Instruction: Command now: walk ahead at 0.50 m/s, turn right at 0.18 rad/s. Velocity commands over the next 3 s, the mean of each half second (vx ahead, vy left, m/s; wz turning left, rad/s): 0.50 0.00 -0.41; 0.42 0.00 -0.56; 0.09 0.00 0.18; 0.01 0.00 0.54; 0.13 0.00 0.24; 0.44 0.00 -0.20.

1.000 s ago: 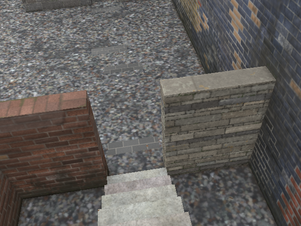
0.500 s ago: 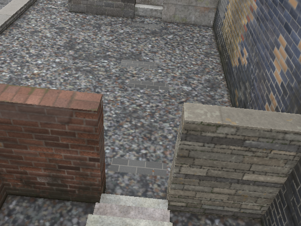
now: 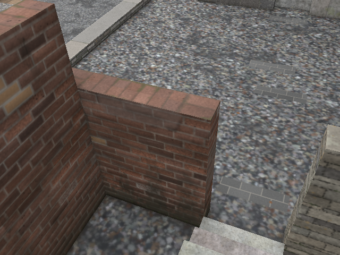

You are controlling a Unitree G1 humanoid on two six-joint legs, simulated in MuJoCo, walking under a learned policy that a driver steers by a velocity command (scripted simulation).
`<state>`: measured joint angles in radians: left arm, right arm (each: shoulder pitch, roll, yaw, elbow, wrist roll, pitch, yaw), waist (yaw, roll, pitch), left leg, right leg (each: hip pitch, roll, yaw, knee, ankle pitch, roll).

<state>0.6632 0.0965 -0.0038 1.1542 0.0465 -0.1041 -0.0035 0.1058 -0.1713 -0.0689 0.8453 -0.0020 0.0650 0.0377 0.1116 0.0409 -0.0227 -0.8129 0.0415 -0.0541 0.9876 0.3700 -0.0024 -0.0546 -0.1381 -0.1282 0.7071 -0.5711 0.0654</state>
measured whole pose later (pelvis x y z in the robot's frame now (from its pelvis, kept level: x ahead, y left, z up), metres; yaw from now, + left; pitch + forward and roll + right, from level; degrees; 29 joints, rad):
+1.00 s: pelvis +0.41 -0.03 -0.40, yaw -31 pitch -1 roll +3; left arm 0.33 0.22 0.03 0.97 -0.03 0.01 0.02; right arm 0.24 -0.28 -0.07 0.88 -0.07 0.02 -0.02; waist -0.01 0.01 0.09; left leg -0.77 0.08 -0.01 1.66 -0.43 -0.07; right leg -0.31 0.08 -0.02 0.71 -0.39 -0.12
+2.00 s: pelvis +0.50 -0.18 -0.60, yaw -9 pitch -1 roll -3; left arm -0.02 0.30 0.02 0.58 0.03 0.16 0.02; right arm 0.25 -0.23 -0.01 0.71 -0.01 0.00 -0.05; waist -0.07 -0.09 -0.02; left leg -0.46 -0.08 -0.33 0.63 -0.16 0.04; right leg -0.88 0.14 0.04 2.21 -0.56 0.15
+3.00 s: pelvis +0.61 -0.09 -0.49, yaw -9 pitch -1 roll +3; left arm 0.25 0.27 0.07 0.92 0.03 0.02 -0.05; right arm 0.40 -0.22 -0.01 1.05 -0.03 -0.12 -0.04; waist 0.03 -0.03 0.02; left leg -0.33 -0.03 0.23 1.23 -0.86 0.10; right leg -0.53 0.09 -0.04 0.79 0.40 -0.05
